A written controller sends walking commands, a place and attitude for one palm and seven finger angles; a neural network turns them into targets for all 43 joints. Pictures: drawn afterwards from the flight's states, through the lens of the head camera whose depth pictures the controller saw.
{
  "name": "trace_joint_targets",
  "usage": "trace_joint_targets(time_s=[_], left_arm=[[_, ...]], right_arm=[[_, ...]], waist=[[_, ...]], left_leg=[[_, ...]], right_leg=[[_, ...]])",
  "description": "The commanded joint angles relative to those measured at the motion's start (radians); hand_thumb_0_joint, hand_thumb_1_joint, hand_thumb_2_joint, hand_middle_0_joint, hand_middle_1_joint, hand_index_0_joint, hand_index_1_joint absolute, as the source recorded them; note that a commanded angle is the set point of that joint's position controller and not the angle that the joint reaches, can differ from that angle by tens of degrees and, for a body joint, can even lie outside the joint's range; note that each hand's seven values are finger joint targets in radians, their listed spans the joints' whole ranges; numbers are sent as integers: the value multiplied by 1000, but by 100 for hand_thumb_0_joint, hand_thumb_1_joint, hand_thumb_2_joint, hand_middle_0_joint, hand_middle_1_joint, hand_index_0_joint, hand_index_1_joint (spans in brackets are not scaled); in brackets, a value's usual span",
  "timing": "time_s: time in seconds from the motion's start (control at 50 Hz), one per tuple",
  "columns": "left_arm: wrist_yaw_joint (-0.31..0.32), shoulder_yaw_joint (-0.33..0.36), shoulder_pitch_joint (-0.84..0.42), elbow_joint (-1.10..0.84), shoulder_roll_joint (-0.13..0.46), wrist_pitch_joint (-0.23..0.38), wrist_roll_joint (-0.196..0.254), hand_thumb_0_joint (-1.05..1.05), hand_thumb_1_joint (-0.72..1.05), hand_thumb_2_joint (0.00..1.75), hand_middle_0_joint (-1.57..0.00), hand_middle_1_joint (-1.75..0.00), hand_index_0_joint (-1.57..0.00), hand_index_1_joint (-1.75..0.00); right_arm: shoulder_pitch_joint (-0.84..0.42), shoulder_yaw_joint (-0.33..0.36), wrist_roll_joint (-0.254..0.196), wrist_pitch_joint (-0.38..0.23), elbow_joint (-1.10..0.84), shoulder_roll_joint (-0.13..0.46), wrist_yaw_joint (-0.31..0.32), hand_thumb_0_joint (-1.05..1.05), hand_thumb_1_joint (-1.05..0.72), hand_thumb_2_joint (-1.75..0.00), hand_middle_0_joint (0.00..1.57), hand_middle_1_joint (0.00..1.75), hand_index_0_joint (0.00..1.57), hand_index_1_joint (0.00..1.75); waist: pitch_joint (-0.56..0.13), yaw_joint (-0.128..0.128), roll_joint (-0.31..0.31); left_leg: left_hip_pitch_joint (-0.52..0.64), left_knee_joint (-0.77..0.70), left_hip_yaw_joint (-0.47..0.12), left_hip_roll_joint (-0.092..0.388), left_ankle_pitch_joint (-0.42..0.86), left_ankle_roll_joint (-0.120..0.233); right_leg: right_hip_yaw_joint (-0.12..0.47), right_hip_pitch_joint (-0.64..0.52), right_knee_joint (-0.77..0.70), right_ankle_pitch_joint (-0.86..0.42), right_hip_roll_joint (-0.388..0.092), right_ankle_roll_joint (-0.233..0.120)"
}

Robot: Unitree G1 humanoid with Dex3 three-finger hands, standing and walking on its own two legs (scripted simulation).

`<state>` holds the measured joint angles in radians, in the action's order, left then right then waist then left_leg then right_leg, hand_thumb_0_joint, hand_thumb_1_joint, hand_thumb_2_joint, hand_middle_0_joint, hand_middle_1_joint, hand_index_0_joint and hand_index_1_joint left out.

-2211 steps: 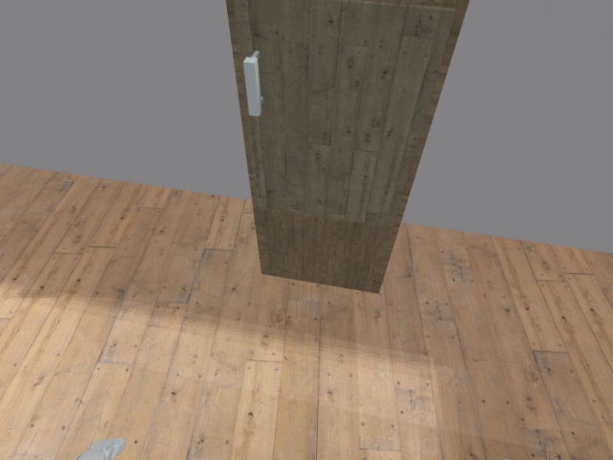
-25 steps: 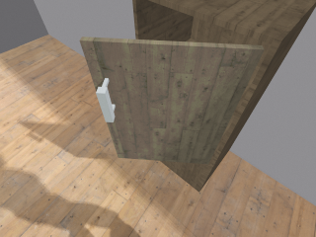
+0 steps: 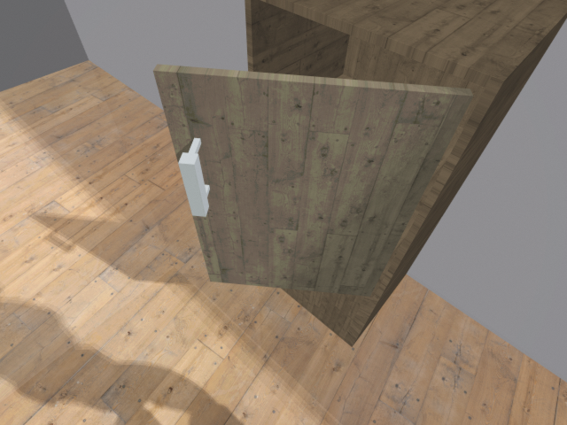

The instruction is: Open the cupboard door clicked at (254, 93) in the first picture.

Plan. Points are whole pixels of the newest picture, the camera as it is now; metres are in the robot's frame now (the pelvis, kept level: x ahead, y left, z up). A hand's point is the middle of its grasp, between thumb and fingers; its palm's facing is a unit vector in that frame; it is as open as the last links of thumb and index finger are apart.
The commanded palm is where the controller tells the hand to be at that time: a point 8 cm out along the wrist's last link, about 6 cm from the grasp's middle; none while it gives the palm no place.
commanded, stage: look again from close up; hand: left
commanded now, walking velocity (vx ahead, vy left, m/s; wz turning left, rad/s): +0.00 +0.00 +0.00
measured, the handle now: (198, 177) +0.47 +0.18 +0.06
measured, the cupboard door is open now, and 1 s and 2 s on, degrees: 37 37 37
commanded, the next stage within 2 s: shuffle to correct the standing spot in 0.22 s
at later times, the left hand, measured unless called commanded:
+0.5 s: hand out of the picture +0.01 +0.19 -0.18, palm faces +0.01 -0.98 -0.21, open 7.4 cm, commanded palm none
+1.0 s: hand out of the picture -0.03 +0.17 -0.19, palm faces +0.03 -0.99 -0.15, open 7.4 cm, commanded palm none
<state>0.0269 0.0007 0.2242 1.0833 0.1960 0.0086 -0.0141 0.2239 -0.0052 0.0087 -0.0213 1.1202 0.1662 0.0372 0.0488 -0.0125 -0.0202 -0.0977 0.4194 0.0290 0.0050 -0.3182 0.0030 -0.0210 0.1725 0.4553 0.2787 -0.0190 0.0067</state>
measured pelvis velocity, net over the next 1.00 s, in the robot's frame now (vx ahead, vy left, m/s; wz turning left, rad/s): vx -0.04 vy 0.00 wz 0.00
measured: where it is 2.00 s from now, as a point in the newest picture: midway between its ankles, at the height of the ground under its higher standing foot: outside the picture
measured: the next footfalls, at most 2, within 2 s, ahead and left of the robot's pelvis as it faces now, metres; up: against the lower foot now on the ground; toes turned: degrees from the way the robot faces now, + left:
none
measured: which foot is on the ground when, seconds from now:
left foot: down 0.00-1.00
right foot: down 0.00-1.00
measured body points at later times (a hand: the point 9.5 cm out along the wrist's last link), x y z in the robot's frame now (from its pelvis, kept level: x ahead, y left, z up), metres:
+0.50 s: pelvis -0.02 +0.01 +0.00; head +0.01 +0.02 +0.45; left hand +0.01 +0.24 -0.16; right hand +0.00 -0.22 -0.15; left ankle -0.06 +0.11 -0.74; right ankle -0.02 -0.12 -0.74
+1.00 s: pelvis -0.04 +0.00 +0.00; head -0.03 +0.02 +0.45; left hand -0.03 +0.22 -0.17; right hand -0.07 -0.22 -0.15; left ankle -0.06 +0.11 -0.74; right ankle -0.02 -0.12 -0.74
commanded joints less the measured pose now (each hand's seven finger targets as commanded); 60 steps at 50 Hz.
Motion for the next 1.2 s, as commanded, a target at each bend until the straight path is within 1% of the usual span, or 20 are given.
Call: trace_joint_targets(time_s=[0.0,0.3,0.38,0.48,0.56,0.6,0.64,0.68,0.72,0.76,0.82,0.88,0.94,0.96,0.98,1.0,1.04,1.08,1.14,1.18], left_arm=[[9,22,36,-40,124,14,4,0,90,90,-20,-30,-20,-30],[9,22,43,-32,114,14,2,0,90,90,-20,-30,-20,-30],[15,24,50,-44,96,5,5,0,90,90,-20,-30,-20,-30],[16,42,53,-79,104,-16,0,0,90,90,-20,-30,-20,-30],[10,52,40,-117,98,-34,-7,0,90,90,-20,-30,-20,-30],[10,49,59,-121,77,-37,-8,0,90,90,-20,-30,-20,-30],[9,40,81,-116,77,-27,-11,0,90,90,-20,-30,-20,-30],[6,33,53,-112,109,-13,-10,0,90,90,-20,-30,-20,-30],[3,39,37,-114,129,-14,-7,0,90,90,-20,-30,-20,-30],[3,39,34,-114,124,-17,-7,0,90,90,-20,-30,-20,-30],[1,45,40,-113,113,-10,-3,0,90,90,-20,-30,-20,-30],[-2,40,60,-102,85,-5,-2,0,90,90,-20,-30,-20,-30],[-2,32,91,-80,61,-5,-3,0,90,90,-20,-30,-20,-30],[11,9,131,-110,191,17,-13,0,90,90,-20,-30,-20,-30],[18,19,186,-106,129,20,-3,0,90,90,-20,-30,-20,-30],[20,21,169,-95,119,28,-7,0,90,90,-20,-30,-20,-30],[21,19,130,-114,118,31,-2,0,90,90,-20,-30,-20,-30],[22,20,115,-115,105,30,-1,0,90,90,-20,-30,-20,-30],[25,28,131,-107,105,26,-3,0,90,90,-20,-30,-20,-30],[27,32,134,-103,117,25,-2,0,90,90,-20,-30,-20,-30]], right_arm=[[57,17,3,-15,-24,122,4,0,-90,-90,20,30,20,30],[73,18,2,-20,-16,115,4,0,-90,-90,20,30,20,30],[66,25,-1,-14,-31,92,11,0,-90,-90,20,30,20,30],[60,47,3,7,-66,108,16,0,-90,-90,20,30,20,30],[31,67,8,25,-104,131,18,0,-90,-90,20,30,20,30],[9,66,11,24,-120,128,15,0,-90,-90,20,30,20,30],[-2,56,8,18,-128,98,3,0,-90,-90,20,30,20,30],[27,46,8,26,-114,70,-7,0,-90,-90,20,30,20,30],[76,38,17,34,-86,55,-17,0,-90,-90,20,30,20,30],[108,34,20,39,-62,39,-21,0,-90,-90,20,30,20,30],[156,24,20,25,-36,28,-23,0,-90,-90,20,30,20,30],[159,16,19,7,-32,36,-18,0,-90,-90,20,30,20,30],[138,15,14,-2,-41,51,-12,0,-90,-90,20,30,20,30],[47,27,22,13,-133,150,-24,0,-90,-90,20,30,20,30],[22,36,19,-7,-158,92,-26,0,-90,-90,20,30,20,30],[48,39,16,-13,-152,76,-22,0,-90,-90,20,30,20,30],[128,39,5,-19,-133,80,-15,0,-90,-90,20,30,20,30],[137,43,5,-22,-129,96,-12,0,-90,-90,20,30,20,30],[131,56,-1,-33,-125,147,2,0,-90,-90,20,30,20,30],[122,56,0,-34,-125,155,6,0,-90,-90,20,30,20,30]], waist=[[-27,3,33],[-30,3,18],[-24,4,22],[-50,6,45],[-42,7,75],[-64,-5,100],[-75,-14,33],[-57,10,-89],[-19,19,-169],[23,25,-179],[44,28,-88],[79,9,78],[102,-15,131],[149,9,158],[16,-36,80],[-56,-1,71],[-140,33,28],[-117,34,2],[-89,20,52],[-73,16,75]], left_leg=[[-48,-63,-68,97,315,25],[-50,-76,-74,98,322,30],[-34,-54,-70,109,496,24],[-25,-5,-68,130,570,35],[-79,0,-108,176,533,76],[-140,-8,-116,179,390,91],[-196,2,-93,117,110,61],[-177,45,-38,31,-100,21],[-131,109,-4,3,-100,14],[-98,140,13,0,-86,14],[-87,80,-2,9,-43,20],[-179,-60,-81,53,-59,28],[-268,-136,-133,87,-108,35],[-284,-35,-67,15,9,27],[-279,62,-71,43,-10,22],[-233,88,-72,28,48,18],[-150,91,-86,44,120,23],[-156,74,-103,65,193,38],[-133,66,-116,99,487,50],[-120,73,-106,93,592,44]], right_leg=[[74,-50,-41,-325,-99,-49],[69,-52,-44,-300,-96,-43],[75,-27,-4,-432,-101,-35],[67,22,70,-402,-87,-28],[50,71,149,-270,-50,-22],[56,43,149,-150,-41,-22],[115,8,38,-114,-68,-30],[212,66,-119,143,-129,-58],[262,168,-245,429,-154,-79],[268,232,-290,488,-158,-88],[213,232,-234,384,-135,-86],[132,153,-111,222,-71,-68],[87,66,-60,100,-50,-51],[59,65,-11,31,-22,-56],[121,59,-14,91,-82,-54],[163,47,-34,52,-117,-71],[131,48,-21,-12,-110,-67],[84,34,23,-128,-83,-53],[28,11,87,-285,-60,-45],[29,-9,94,-345,-62,-48]])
